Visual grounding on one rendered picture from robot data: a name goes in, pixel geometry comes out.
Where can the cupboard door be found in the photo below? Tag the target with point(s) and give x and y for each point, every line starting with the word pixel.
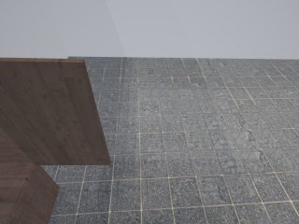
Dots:
pixel 48 109

